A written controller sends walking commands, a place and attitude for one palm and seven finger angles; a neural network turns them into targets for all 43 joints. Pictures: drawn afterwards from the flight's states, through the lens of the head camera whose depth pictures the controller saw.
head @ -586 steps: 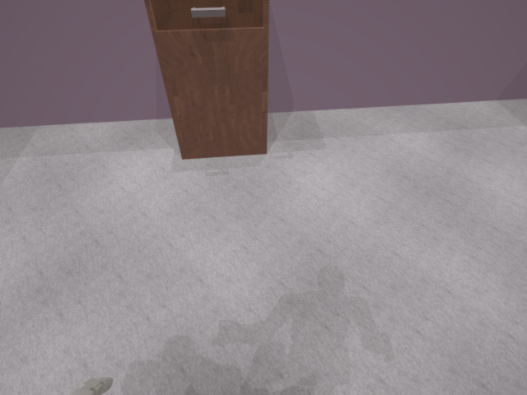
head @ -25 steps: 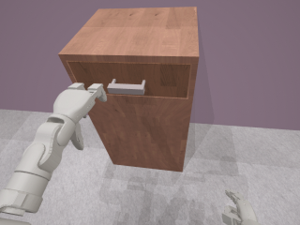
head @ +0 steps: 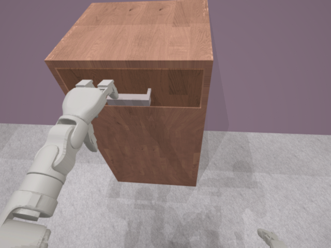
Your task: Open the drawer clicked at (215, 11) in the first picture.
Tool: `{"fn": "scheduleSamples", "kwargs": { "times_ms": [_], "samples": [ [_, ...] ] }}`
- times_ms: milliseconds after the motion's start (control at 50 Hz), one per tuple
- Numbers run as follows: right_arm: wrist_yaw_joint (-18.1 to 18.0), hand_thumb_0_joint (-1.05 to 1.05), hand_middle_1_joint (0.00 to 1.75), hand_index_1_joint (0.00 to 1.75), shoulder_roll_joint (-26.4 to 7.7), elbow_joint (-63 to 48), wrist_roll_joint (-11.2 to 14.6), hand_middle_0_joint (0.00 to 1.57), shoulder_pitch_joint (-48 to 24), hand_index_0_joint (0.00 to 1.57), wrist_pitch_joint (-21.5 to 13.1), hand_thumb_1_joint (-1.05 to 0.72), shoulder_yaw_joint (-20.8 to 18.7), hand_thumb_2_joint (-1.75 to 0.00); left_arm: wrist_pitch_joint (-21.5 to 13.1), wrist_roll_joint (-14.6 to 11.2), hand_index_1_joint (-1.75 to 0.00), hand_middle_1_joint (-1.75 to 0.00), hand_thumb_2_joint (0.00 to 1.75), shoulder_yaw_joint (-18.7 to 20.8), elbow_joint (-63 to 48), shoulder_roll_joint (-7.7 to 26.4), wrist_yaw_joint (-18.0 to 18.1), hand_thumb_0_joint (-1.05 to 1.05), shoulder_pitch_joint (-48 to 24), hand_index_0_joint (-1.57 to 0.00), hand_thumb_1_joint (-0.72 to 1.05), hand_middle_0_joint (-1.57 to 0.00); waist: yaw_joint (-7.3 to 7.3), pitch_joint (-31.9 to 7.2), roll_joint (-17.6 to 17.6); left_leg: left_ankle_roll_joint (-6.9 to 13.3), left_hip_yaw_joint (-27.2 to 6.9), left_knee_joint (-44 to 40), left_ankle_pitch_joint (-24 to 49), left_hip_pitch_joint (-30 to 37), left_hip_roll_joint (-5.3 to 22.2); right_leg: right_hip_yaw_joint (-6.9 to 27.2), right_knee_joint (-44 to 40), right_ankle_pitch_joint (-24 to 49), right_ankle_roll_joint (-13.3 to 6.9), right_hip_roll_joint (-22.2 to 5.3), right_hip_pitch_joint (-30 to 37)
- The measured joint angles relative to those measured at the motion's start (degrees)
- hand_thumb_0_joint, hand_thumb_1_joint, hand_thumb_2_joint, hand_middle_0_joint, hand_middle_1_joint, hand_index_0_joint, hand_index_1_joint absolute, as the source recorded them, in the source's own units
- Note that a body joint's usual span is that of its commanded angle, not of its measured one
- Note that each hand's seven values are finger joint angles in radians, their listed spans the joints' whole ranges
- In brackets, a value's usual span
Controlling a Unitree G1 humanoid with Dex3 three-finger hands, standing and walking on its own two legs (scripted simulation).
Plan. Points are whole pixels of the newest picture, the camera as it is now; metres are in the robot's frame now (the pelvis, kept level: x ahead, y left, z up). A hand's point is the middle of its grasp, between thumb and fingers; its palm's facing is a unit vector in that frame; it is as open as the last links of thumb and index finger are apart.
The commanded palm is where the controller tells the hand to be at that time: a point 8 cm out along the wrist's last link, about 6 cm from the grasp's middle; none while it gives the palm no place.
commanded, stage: move the hooked fingers above the handle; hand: left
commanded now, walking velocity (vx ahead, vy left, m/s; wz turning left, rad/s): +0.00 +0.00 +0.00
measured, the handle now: (130, 95) +0.55 +0.17 +0.03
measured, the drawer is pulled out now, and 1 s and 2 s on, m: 0.00 0.00 0.00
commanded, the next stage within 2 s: none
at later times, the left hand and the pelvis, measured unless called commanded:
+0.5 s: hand (115, 100) +0.45 +0.18 +0.11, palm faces +0.05 -0.02 -1.00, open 13.9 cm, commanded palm +0.44 +0.18 +0.16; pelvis +0.01 +0.00 +0.00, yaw +0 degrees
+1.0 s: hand (130, 91) +0.50 +0.15 +0.10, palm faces +0.01 +0.00 -1.00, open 13.8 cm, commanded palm +0.47 +0.18 +0.15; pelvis +0.01 -0.02 -0.01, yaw -3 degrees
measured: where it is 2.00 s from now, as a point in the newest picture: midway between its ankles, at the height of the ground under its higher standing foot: outside the picture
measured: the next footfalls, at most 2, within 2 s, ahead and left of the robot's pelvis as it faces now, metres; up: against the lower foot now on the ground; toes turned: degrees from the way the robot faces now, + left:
none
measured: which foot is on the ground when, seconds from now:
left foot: down 0.00-1.00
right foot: down 0.00-1.00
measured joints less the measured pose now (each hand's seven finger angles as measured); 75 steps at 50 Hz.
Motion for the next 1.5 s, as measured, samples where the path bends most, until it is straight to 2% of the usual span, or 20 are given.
{"fn": "scheduleSamples", "kwargs": {
  "times_ms": [80, 180, 300, 400, 500, 580, 640, 700, 780, 860, 940, 1000, 1060, 1140, 1220, 1280, 1340, 1420, 1500],
  "samples": [
    [0.6, 0.01, 0.3, 0.3, 0.4, 0.0, 0.1, 0.2, -0.1, 0.2, 0.3, -0.91, 0.1, -0.9, 3.5, 1.2, -1.2, -1.2, 0.3, -0.9, 2.6, -0.5, 1.1, 0.0, -2.8, -0.32, -0.49, -0.32, 0.0, -0.8, 0.1, 0.2, 0.1, 0.3, -0.3, -0.8, -0.2, 0.1, 0.3, -0.2, 0.2, -0.2, -0.7],
    [0.9, 0.01, 0.3, 0.3, 0.6, -0.5, 0.4, 0.2, 0.0, 0.2, 1.3, -0.91, 0.4, -0.9, 6.7, 1.3, -1.2, -1.2, 0.3, -3.9, 5.4, -1.9, -0.8, -0.01, -5.4, -0.31, -0.49, -0.32, -0.34, -1.5, 0.3, 0.5, 0.0, 0.7, -0.7, -1.1, -0.6, 0.0, 0.6, -0.7, 0.6, -0.6, -0.9],
    [0.6, 0.0, 0.3, 0.3, 1.1, -1.0, 0.2, 0.2, 0.3, 0.2, 1.5, -0.9, 0.5, -0.9, 4.5, 1.7, -1.2, -1.2, 0.3, -6.7, 7.9, -4.1, -1.8, -0.01, -8.0, -0.32, -0.49, -0.32, -1.1, -1.5, -0.2, 0.7, 0.0, 1.6, -1.2, -1.8, -0.8, 0.0, 1.6, -1.3, 0.7, -0.8, -1.7],
    [0.8, 0.0, 0.3, 0.3, 1.4, -0.5, -0.3, 0.2, 1.1, 0.2, 1.1, -0.9, 0.1, -0.9, 2.7, 2.7, -1.2, -1.2, 0.3, -6.3, 10.1, -5.4, 1.8, 0.0, -10.5, -0.32, -0.49, -0.32, -1.38, -2.0, -0.3, 0.6, 0.4, 2.5, -1.7, -3.1, -0.7, 0.4, 2.7, -1.7, 0.6, -0.7, -3.2],
    [0.9, 0.0, 0.3, 0.3, 1.5, 1.2, -0.2, 0.2, 1.7, 0.2, 1.5, -0.9, 0.5, -0.9, 6.3, 4.4, -1.2, -1.2, 0.3, -5.4, 19.3, -5.9, 5.1, 0.0, -16.2, -0.32, -0.49, -0.32, -2.0, -2.4, -0.5, 0.3, 0.6, 2.9, -1.6, -4.5, -0.4, 0.6, 3.5, -1.7, 0.4, -0.5, -4.9],
    [0.5, 0.0, 0.3, 0.3, 1.5, 1.6, -0.1, 0.2, 3.0, 0.2, 1.5, -0.9, 0.2, -0.9, 9.0, 4.8, -1.2, -1.2, 0.3, -5.8, 26.3, -5.1, 4.1, 0.0, -20.2, -0.31, -0.49, -0.32, -3.22, -2.4, -0.5, 0.1, 0.3, 3.2, -1.4, -5.9, -0.1, 0.3, 3.7, -1.6, 0.0, -0.2, -6.1],
    [0.1, 0.0, 0.3, 0.3, 1.2, 1.6, -0.3, 0.2, 4.6, 0.2, 1.1, -0.9, -0.5, -0.9, 7.8, 4.2, -1.2, -1.2, 0.3, -6.9, 28.3, -5.1, 2.5, 0.0, -22.0, -0.31, -0.49, -0.32, -4.15, -2.3, -0.4, -0.1, -0.2, 3.7, -1.5, -6.7, 0.0, -0.2, 3.8, -1.6, -0.2, -0.1, -6.6],
    [-0.4, 0.0, 0.3, 0.3, 0.7, 2.0, -0.6, 0.2, 6.0, 0.2, 0.7, -0.9, -1.1, -0.9, 4.4, 3.8, -1.2, -1.2, 0.3, -6.7, 28.9, -5.6, 2.1, -0.01, -23.0, -0.32, -0.49, -0.32, -5.11, -2.5, -0.5, -0.2, -0.3, 4.3, -1.8, -7.3, 0.2, -0.4, 4.2, -1.9, -0.3, 0.1, -7.1],
    [-0.6, 0.0, 0.3, 0.3, 0.0, 2.5, -0.8, 0.2, 7.1, 0.2, 0.2, -0.91, -1.3, -0.9, 1.2, 4.7, -1.2, -1.2, 0.3, -4.4, 31.0, -6.2, 5.0, 0.0, -24.6, -0.32, -0.49, -0.32, -6.61, -3.0, -0.8, -0.5, 0.2, 5.1, -2.3, -8.6, 0.6, 0.1, 5.1, -2.2, -0.6, 0.5, -8.7],
    [-0.5, 0.0, 0.3, 0.3, -0.4, 2.3, -1.0, 0.2, 7.7, 0.2, 0.2, -0.91, -1.2, -0.9, 2.5, 6.6, -1.2, -1.2, 0.3, 0.0, 33.3, -4.9, 9.3, 0.0, -25.6, -0.32, -0.49, -0.32, -7.76, -3.5, -0.7, -0.8, 1.4, 5.4, -2.5, -9.7, 1.3, 1.3, 5.7, -2.0, -0.9, 1.2, -10.6],
    [-0.3, 0.0, 0.3, 0.3, -0.5, 2.4, -0.8, 0.2, 8.2, 0.2, 0.9, -0.91, -1.2, -0.9, 4.8, 7.5, -1.2, -1.24, 0.3, 1.1, 34.2, -4.7, 10.5, 0.0, -24.9, -0.32, -0.49, -0.38, -7.44, -4.1, 0.0, -1.0, 2.3, 4.5, -2.2, -9.5, 1.8, 2.2, 5.0, -1.5, -1.0, 1.8, -10.7],
    [-0.6, 0.0, 0.3, 0.3, -0.4, 2.4, -0.3, 0.2, 7.8, 0.2, 1.7, -0.91, -0.7, -0.9, 7.6, 7.2, -1.2, -1.24, 0.3, 1.9, 35.6, -3.8, 9.0, 0.0, -23.8, -0.32, -0.49, -0.37, -7.42, -4.1, 0.2, -1.0, 2.6, 3.4, -1.8, -8.4, 2.1, 2.5, 4.2, -1.1, -1.1, 2.1, -9.9],
    [-1.3, 0.0, 0.3, 0.3, 0.0, 1.7, 0.2, 0.2, 7.2, 0.2, 1.6, -0.91, -0.3, -0.9, 8.6, 6.2, -1.2, -1.23, 0.3, 2.3, 36.6, -1.9, 6.5, 0.0, -22.5, -0.32, -0.49, -0.36, -7.44, -3.7, 0.1, -1.0, 2.3, 2.6, -1.3, -7.5, 2.1, 2.3, 3.4, -0.7, -1.3, 2.2, -8.9],
    [-2.1, 0.0, 0.3, 0.3, 0.2, 0.7, 0.4, 0.2, 6.9, 0.2, 0.4, -0.9, -0.6, -0.9, 5.7, 5.3, -1.2, -1.21, 0.3, 0.6, 34.6, 0.4, 2.9, 0.0, -21.4, -0.32, -0.49, -0.34, -6.77, -2.6, -0.7, -1.1, 0.9, 2.6, -0.9, -7.3, 2.0, 0.9, 2.8, -0.5, -1.5, 2.0, -7.9],
    [-2.3, 0.0, 0.3, 0.3, -0.4, 0.7, 0.2, 0.2, 6.9, 0.2, -1.2, -0.9, -1.7, -0.9, 1.3, 4.6, -1.2, -1.2, 0.3, -4.2, 31.4, 0.2, 1.8, -0.01, -22.4, -0.32, -0.49, -0.33, -5.63, -2.1, -1.2, -1.3, -0.9, 4.0, -1.1, -8.4, 1.5, -1.0, 3.1, -0.9, -1.5, 1.4, -7.9],
    [-2.1, 0.0, 0.3, 0.3, -1.0, 1.3, 0.0, 0.2, 6.3, 0.2, -1.9, -0.9, -2.1, -0.9, -1.2, 4.0, -1.2, -1.2, 0.3, -6.2, 30.3, -1.6, 3.1, -0.01, -24.0, -0.32, -0.49, -0.33, -5.4, -2.3, -1.3, -1.1, -1.6, 5.2, -1.6, -9.4, 1.1, -1.6, 3.9, -1.4, -1.2, 0.9, -8.4],
    [-1.5, 0.0, 0.3, 0.3, -1.2, 1.5, -0.1, 0.2, 5.2, 0.2, -2.1, -0.9, -1.7, -0.9, -1.8, 4.0, -1.2, -1.2, 0.3, -5.3, 31.7, -3.5, 5.7, -0.01, -25.9, -0.32, -0.49, -0.33, -6.12, -3.0, -1.6, -0.8, -1.3, 6.1, -2.1, -10.4, 0.8, -1.3, 4.9, -1.9, -0.9, 0.7, -9.5],
    [-0.8, 0.0, 0.3, 0.3, -0.7, 1.0, -0.3, 0.2, 4.3, 0.2, -1.9, -0.91, -0.7, -0.9, 1.7, 5.9, -1.2, -1.21, 0.3, -1.9, 36.3, -3.9, 9.4, 0.0, -29.0, -0.32, -0.49, -0.33, -7.7, -3.9, -1.6, -0.5, 0.1, 6.9, -2.8, -11.9, 0.9, 0.1, 6.0, -2.1, -0.5, 0.7, -11.7],
    [-0.5, 0.0, 0.3, 0.3, 0.0, 1.0, -0.4, 0.2, 5.4, 0.2, -0.6, -0.91, 0.0, -0.9, 4.0, 7.3, -1.26, -1.28, 0.3, -0.9, 38.0, -5.0, 10.6, 0.0, -30.0, -0.36, -0.49, -0.41, -7.41, -4.8, -0.8, -0.1, 1.2, 7.1, -3.0, -12.3, 1.0, 1.1, 6.2, -2.0, -0.1, 0.8, -12.4]
  ]
}}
